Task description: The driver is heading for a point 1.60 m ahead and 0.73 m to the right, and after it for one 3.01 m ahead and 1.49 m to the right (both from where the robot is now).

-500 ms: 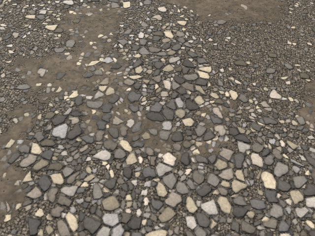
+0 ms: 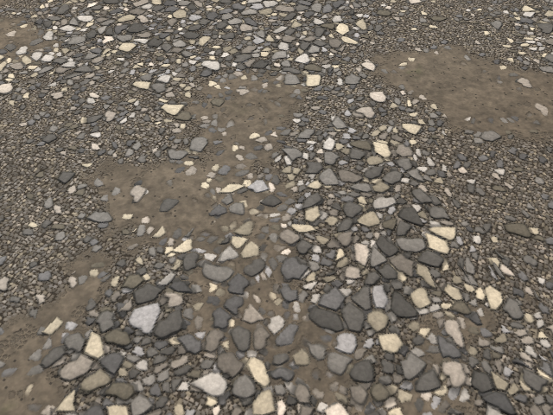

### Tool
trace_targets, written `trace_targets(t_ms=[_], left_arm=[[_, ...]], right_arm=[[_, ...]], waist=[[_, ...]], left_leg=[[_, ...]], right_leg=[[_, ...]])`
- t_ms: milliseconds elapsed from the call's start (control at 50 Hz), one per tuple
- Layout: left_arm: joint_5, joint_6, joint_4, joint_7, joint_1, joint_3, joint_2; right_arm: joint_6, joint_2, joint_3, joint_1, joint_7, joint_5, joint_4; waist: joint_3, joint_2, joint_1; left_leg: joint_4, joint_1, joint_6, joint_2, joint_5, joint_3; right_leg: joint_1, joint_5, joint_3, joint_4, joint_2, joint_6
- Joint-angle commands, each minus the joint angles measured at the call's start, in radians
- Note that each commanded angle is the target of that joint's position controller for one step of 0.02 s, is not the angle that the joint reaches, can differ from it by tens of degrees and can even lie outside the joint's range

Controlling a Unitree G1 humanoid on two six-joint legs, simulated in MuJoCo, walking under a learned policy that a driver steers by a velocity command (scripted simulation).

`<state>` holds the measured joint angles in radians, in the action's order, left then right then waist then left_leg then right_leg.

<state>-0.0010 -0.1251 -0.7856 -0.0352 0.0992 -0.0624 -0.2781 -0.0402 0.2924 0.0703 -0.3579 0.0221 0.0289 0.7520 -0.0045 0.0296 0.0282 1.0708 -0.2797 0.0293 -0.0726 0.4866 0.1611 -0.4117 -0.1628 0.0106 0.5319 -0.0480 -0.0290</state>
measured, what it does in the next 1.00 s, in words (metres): walks ahead, turning right: left foot, then right foot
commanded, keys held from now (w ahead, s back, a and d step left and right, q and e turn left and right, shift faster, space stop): w+e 1.00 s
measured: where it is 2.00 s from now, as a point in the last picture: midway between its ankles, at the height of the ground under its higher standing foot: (429, 254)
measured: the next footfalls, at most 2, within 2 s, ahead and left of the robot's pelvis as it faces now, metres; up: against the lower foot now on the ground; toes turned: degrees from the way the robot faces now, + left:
left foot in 0.36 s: +0.33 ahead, +0.13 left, +0.00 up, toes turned -10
right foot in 0.84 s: +0.52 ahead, -0.22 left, +0.00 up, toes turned -27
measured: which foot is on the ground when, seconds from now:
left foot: up 0.00-0.34, down 0.36-0.86, up 0.88-1.00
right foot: down 0.00-0.36, up 0.38-0.82, down 0.84-1.00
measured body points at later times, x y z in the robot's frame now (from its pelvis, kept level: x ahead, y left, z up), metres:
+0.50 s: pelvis +0.25 +0.02 +0.01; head +0.27 +0.03 +0.46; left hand +0.36 +0.29 -0.11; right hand +0.36 -0.26 -0.07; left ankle +0.29 +0.13 -0.73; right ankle +0.17 -0.10 -0.65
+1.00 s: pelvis +0.47 -0.12 +0.01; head +0.51 -0.15 +0.45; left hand +0.73 +0.06 -0.09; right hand +0.45 -0.42 -0.10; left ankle +0.52 +0.06 -0.64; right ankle +0.49 -0.20 -0.73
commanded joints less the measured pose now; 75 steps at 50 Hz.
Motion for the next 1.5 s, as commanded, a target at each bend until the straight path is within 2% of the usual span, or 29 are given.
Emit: trace_targets(t_ms=[20, 80, 160, 260, 340, 360, 380, 400, 420, 480, 640, 760, 820, 840, 860, 880, 900, 920, 960, 1040, 1180, 1280, 1320, 1340, 1360, 1380, 1400, 1440, 1500], left_arm=[[0.002, 0.017, 0.009, 0.001, 0.139, -0.027, -0.115], [-0.001, 0.021, 0.007, 0.008, 0.140, -0.016, -0.100], [-0.023, 0.032, -0.002, 0.029, 0.173, -0.038, -0.173], [-0.033, 0.056, -0.020, 0.037, 0.258, -0.040, -0.175], [-0.026, 0.067, -0.010, 0.043, 0.259, -0.031, -0.145], [-0.016, 0.061, 0.011, 0.040, 0.233, -0.014, -0.092], [-0.013, 0.046, 0.042, 0.041, 0.305, 0.010, -0.014], [-0.039, 0.040, 0.059, 0.044, 0.326, 0.002, -0.072], [-0.045, 0.045, 0.052, 0.046, 0.275, -0.019, -0.142], [-0.026, 0.070, 0.064, 0.038, 0.202, -0.027, -0.117], [-0.020, 0.087, 0.146, 0.000, 0.051, -0.001, -0.040], [-0.020, 0.091, 0.221, -0.028, -0.091, -0.005, -0.071], [-0.017, 0.100, 0.198, -0.024, 0.087, -0.049, -0.143], [-0.021, 0.107, 0.151, -0.009, 0.258, -0.084, -0.208], [-0.029, 0.111, 0.142, 0.011, 0.318, -0.110, -0.334], [-0.028, 0.096, 0.183, 0.005, 0.321, -0.095, -0.328], [-0.019, 0.082, 0.172, -0.003, 0.309, -0.071, -0.249], [-0.018, 0.073, 0.165, -0.002, 0.267, -0.062, -0.219], [-0.008, 0.070, 0.189, 0.004, 0.140, -0.041, -0.160], [-0.003, 0.061, 0.188, 0.023, 0.120, -0.042, -0.164], [-0.023, 0.075, 0.131, 0.050, 0.232, -0.052, -0.189], [-0.019, 0.085, 0.096, 0.053, 0.273, -0.047, -0.166], [-0.014, 0.088, 0.097, 0.049, 0.264, -0.035, -0.134], [-0.002, 0.086, 0.112, 0.045, 0.263, -0.016, -0.090], [-0.026, 0.075, 0.117, 0.045, 0.412, 0.003, -0.029], [-0.036, 0.067, 0.110, 0.048, 0.398, -0.002, -0.095], [-0.038, 0.067, 0.122, 0.047, 0.273, -0.022, -0.166], [-0.011, 0.064, 0.157, 0.045, 0.151, -0.020, -0.150], [-0.011, 0.064, 0.145, 0.035, 0.179, -0.013, -0.095]], right_arm=[[-0.035, 0.120, 0.018, 0.097, -0.001, -0.026, -0.116], [-0.048, 0.069, 0.011, 0.104, -0.010, -0.036, -0.131], [-0.057, 0.016, -0.016, 0.216, -0.019, -0.036, -0.165], [-0.070, 0.045, -0.011, 0.334, -0.034, -0.015, -0.191], [-0.080, 0.100, 0.021, 0.222, -0.024, -0.017, -0.164], [-0.080, 0.149, 0.038, 0.092, -0.013, -0.032, -0.149], [-0.065, 0.238, 0.060, -0.018, -0.006, -0.046, -0.135], [-0.054, 0.218, 0.060, -0.058, -0.016, -0.038, -0.100], [-0.056, 0.143, 0.039, -0.015, -0.019, -0.030, -0.107], [-0.059, 0.054, 0.010, 0.121, -0.027, -0.039, -0.100], [-0.070, 0.128, 0.041, 0.126, -0.015, -0.033, -0.040], [-0.045, 0.189, 0.061, 0.061, -0.012, -0.003, 0.007], [-0.022, 0.225, 0.069, 0.068, -0.004, 0.006, 0.009], [-0.021, 0.197, 0.056, 0.048, 0.001, -0.002, 0.004], [-0.034, 0.080, 0.015, -0.034, -0.006, -0.052, -0.045], [-0.070, 0.071, -0.004, -0.008, -0.018, -0.041, -0.072], [-0.090, 0.158, 0.019, 0.118, -0.028, 0.005, -0.094], [-0.101, 0.151, 0.013, 0.157, -0.028, 0.011, -0.108], [-0.094, 0.155, 0.020, 0.136, -0.013, -0.032, -0.086], [-0.058, 0.115, 0.015, 0.132, -0.012, -0.048, -0.085], [-0.071, 0.068, -0.011, 0.385, -0.035, -0.030, -0.145], [-0.090, 0.113, 0.006, 0.364, -0.056, -0.024, -0.143], [-0.097, 0.141, 0.026, 0.233, -0.047, -0.034, -0.110], [-0.100, 0.185, 0.038, 0.096, -0.040, -0.049, -0.098], [-0.088, 0.278, 0.066, -0.025, -0.041, -0.055, -0.056], [-0.082, 0.207, 0.053, -0.062, -0.053, -0.021, -0.035], [-0.079, 0.143, 0.034, -0.011, -0.051, -0.015, -0.043], [-0.066, 0.101, 0.013, 0.087, -0.047, -0.033, -0.052], [-0.070, 0.078, 0.002, 0.111, -0.043, -0.036, -0.042]], waist=[[0.022, -0.096, -0.084], [0.026, -0.137, -0.040], [0.018, -0.127, -0.058], [0.005, -0.128, -0.094], [0.046, -0.132, -0.005], [0.132, -0.075, 0.064], [0.258, 0.173, 0.065], [0.258, 0.280, 0.059], [0.134, 0.157, 0.065], [-0.011, 0.099, 0.002], [-0.036, 0.034, 0.002], [-0.072, 0.027, 0.028], [0.058, 0.047, -0.094], [0.149, 0.016, -0.171], [0.242, -0.247, -0.116], [0.425, -0.256, -0.119], [0.317, -0.137, -0.163], [0.191, -0.115, -0.135], [0.080, -0.066, -0.043], [0.048, -0.078, -0.005], [-0.008, -0.105, -0.098], [-0.005, -0.148, -0.083], [0.056, -0.149, -0.013], [0.187, -0.079, 0.049], [0.330, 0.214, 0.018], [0.300, 0.235, 0.043], [0.147, 0.117, 0.066], [0.007, 0.032, 0.031], [0.001, 0.081, -0.019]], left_leg=[[0.157, -0.485, -0.002, 0.113, -0.094, -0.039], [-0.023, -0.368, -0.012, 0.145, -0.134, -0.071], [-0.327, -0.261, -0.045, 0.120, -0.261, -0.118], [-0.531, -0.129, -0.059, 0.070, -0.446, -0.110], [-0.648, 0.148, -0.010, 0.088, -0.410, -0.109], [-0.644, 0.337, 0.043, 0.212, -0.360, 0.001], [-0.679, 0.606, 0.155, 0.439, -0.287, 0.299], [-0.763, 0.599, 0.232, 0.525, -0.047, 0.556], [-0.788, 0.501, 0.205, 0.473, 0.018, 0.465], [-0.858, 0.260, 0.150, 0.355, -0.242, 0.155], [-0.931, 0.185, 0.145, 0.321, -0.538, -0.182], [-0.866, 0.307, 0.096, 0.363, -0.641, -0.286], [-0.536, 0.310, 0.052, 0.332, -1.095, -0.362], [-0.295, 0.160, 0.014, 0.293, -1.017, -0.383], [0.097, -0.263, -0.053, 0.175, -0.258, -0.373], [0.298, -0.457, -0.066, 0.042, 0.139, -0.132], [0.324, -0.559, -0.044, 0.097, 0.055, -0.064], [0.258, -0.571, -0.027, 0.134, -0.034, -0.080], [0.104, -0.431, -0.035, 0.198, -0.146, -0.075], [-0.035, -0.335, -0.082, 0.187, -0.247, -0.100], [-0.480, -0.244, -0.100, 0.096, -0.586, -0.104], [-0.576, -0.185, -0.042, 0.093, -0.474, -0.092], [-0.631, 0.018, 0.014, 0.085, -0.444, -0.124], [-0.599, 0.253, 0.080, 0.217, -0.446, 0.002], [-0.650, 0.616, 0.257, 0.428, -0.268, 0.422], [-0.773, 0.627, 0.273, 0.472, 0.018, 0.641], [-0.795, 0.502, 0.224, 0.434, 0.081, 0.524], [-0.831, 0.277, 0.195, 0.354, -0.102, 0.313], [-0.885, 0.160, 0.186, 0.286, -0.299, 0.164]], right_leg=[[0.418, -0.162, 0.493, -0.277, 0.314, -0.207], [0.306, 0.080, 0.381, -0.308, 0.244, -0.209], [0.213, 0.138, 0.286, -0.339, 0.217, -0.209], [0.193, 0.083, 0.297, -0.300, 0.211, -0.170], [0.137, 0.019, 0.325, -0.145, 0.164, -0.102], [0.044, -0.024, 0.266, 0.064, 0.107, -0.062], [-0.206, -0.315, 0.123, 0.383, -0.004, -0.003], [-0.383, -0.439, 0.098, 0.583, 0.029, 0.008], [-0.427, -0.358, 0.126, 0.671, 0.079, 0.009], [-0.364, -0.181, 0.104, 0.631, 0.148, 0.026], [-0.275, 0.137, 0.045, 0.301, 0.162, 0.045], [-0.225, 0.088, -0.032, 0.117, 0.122, -0.024], [0.077, -0.001, -0.124, 0.059, 0.005, -0.098], [0.358, 0.037, -0.088, 0.037, -0.015, -0.136], [0.729, 0.022, 0.367, 0.022, 0.253, -0.278], [0.853, -0.201, 0.838, -0.178, 0.393, -0.408], [0.788, -0.217, 0.734, -0.235, 0.370, -0.340], [0.648, -0.167, 0.605, -0.239, 0.332, -0.305], [0.369, 0.034, 0.424, -0.254, 0.256, -0.259], [0.187, 0.217, 0.311, -0.307, 0.202, -0.270], [0.153, 0.077, 0.277, -0.281, 0.147, -0.195], [0.297, 0.094, 0.377, -0.163, 0.214, -0.167], [0.296, 0.246, 0.347, -0.024, 0.157, -0.129], [0.203, 0.172, 0.285, 0.218, 0.104, -0.093], [-0.149, -0.197, 0.154, 0.575, -0.049, -0.007], [-0.321, -0.415, 0.177, 0.710, -0.028, 0.005], [-0.378, -0.336, 0.185, 0.756, 0.020, 0.001], [-0.353, -0.216, 0.121, 0.678, 0.087, 0.002], [-0.246, -0.147, 0.083, 0.551, 0.136, 0.010]])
